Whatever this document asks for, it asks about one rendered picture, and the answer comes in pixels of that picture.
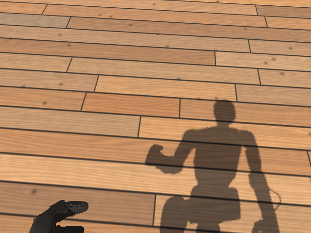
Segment robot left hand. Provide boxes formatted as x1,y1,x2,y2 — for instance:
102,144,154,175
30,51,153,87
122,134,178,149
29,200,88,233

